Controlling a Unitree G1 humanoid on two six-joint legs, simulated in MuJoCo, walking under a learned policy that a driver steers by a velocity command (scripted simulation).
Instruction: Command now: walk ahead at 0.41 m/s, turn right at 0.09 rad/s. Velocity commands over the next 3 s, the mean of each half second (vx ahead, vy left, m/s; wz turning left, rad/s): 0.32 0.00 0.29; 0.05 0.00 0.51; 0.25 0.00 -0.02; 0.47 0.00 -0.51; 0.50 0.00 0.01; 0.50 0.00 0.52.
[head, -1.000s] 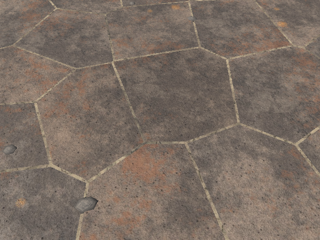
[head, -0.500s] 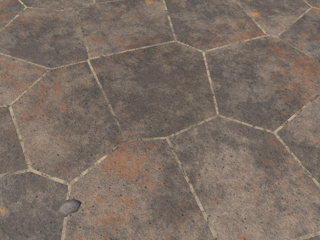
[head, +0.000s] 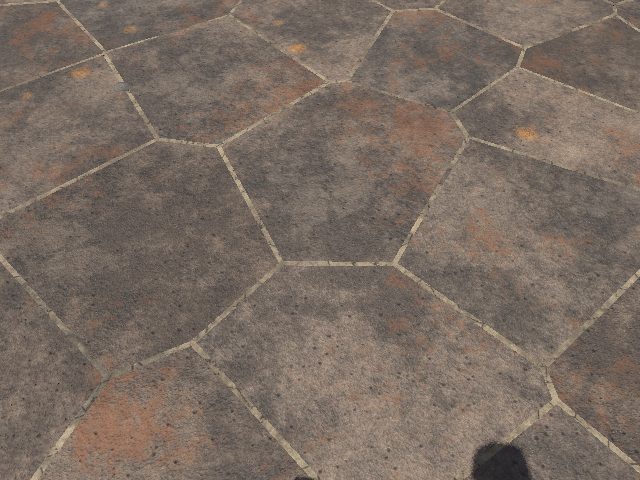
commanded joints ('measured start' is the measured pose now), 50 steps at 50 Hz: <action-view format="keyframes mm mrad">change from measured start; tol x32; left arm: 1 379 162 48 64 30 -43 42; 50 195 65 2 -13 -39 -2 119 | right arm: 1 -94 -65 5 -73 15 -9 13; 50 -210 -114 -51 -146 1 91 -7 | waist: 1 252 -144 -141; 50 90 107 -82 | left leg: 1 -418 64 -27 382 194 121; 2 -691 -84 -44 646 -215 93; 11 -654 -10 -191 751 173 61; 22 -259 -140 -39 232 232 158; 25 272 329 -734 141 1185 485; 28 -108 202 -552 -50 576 385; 39 -231 43 -553 -120 60 241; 50 -233 34 -639 -7 301 196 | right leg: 1 583 -161 217 -215 -158 -63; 2 646 -424 643 -363 -290 -137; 21 332 -220 -148 -16 1126 -16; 23 256 -177 -154 356 854 0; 25 -204 104 -18 975 -380 70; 50 82 48 75 -24 -61 45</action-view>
